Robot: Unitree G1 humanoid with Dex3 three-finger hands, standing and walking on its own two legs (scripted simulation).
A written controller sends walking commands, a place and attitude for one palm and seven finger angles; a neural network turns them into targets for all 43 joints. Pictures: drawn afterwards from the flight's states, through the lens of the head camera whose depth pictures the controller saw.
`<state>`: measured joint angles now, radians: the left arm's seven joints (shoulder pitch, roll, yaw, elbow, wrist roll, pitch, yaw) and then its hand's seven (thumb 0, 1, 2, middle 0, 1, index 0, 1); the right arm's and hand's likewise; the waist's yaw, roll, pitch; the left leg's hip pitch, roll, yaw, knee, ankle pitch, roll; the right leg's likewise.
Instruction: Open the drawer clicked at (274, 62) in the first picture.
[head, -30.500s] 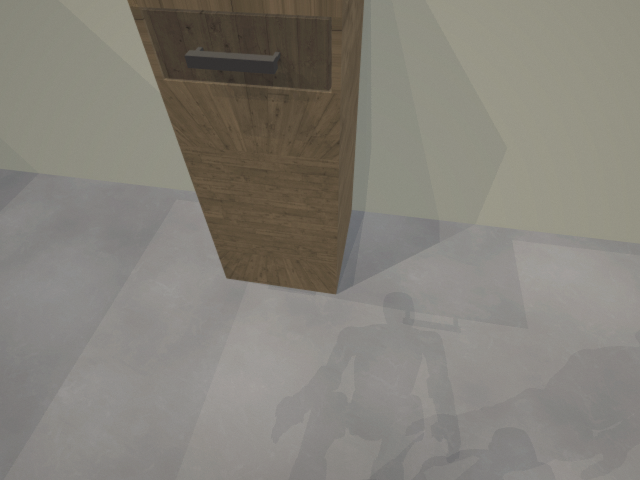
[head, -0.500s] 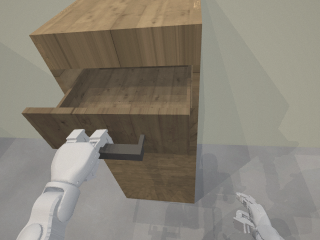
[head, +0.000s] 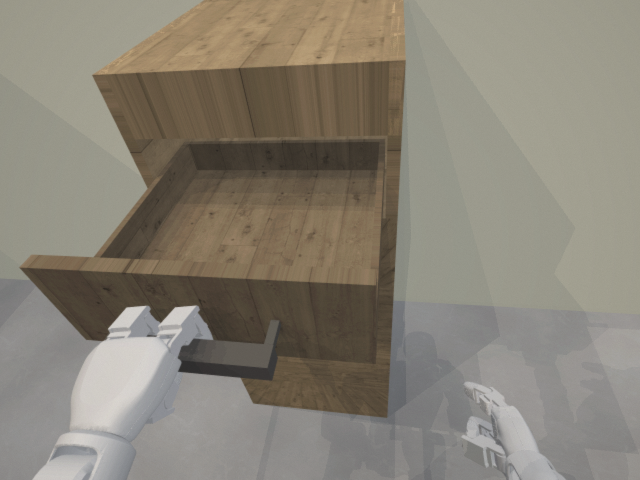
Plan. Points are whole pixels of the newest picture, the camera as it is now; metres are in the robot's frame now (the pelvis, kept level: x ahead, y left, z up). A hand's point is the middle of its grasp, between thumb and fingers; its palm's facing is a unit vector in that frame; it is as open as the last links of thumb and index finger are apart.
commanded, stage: pull the drawer open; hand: left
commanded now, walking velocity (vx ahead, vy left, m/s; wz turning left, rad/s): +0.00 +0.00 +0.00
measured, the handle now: (194, 338) +0.22 +0.17 +0.13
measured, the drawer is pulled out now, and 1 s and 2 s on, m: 0.27 0.29 0.28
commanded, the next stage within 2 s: open the thumb to release the handle in 0.34 s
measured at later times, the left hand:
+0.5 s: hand (142, 413) +0.15 +0.21 +0.11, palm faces +0.06 -0.10 -0.99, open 6.4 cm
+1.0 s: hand (141, 400) +0.16 +0.21 +0.11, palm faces +0.08 -0.13 -0.99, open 12.7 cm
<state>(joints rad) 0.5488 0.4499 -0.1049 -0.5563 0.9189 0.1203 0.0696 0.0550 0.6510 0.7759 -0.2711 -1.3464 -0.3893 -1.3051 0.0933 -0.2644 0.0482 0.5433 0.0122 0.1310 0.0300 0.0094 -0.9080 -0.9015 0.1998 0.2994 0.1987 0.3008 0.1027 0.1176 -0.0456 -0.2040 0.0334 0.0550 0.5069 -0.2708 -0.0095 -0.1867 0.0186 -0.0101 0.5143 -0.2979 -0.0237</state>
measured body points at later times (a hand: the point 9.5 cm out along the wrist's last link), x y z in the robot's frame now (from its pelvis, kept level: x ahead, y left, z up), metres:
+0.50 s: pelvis +0.01 +0.01 -0.01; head +0.00 -0.04 +0.44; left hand +0.14 +0.21 +0.16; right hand +0.23 -0.20 -0.09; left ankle +0.00 +0.12 -0.74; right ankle -0.01 -0.10 -0.74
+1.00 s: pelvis +0.00 +0.00 +0.00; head -0.02 -0.04 +0.45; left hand +0.15 +0.21 +0.17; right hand +0.24 -0.19 -0.08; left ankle +0.00 +0.13 -0.74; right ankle -0.01 -0.10 -0.74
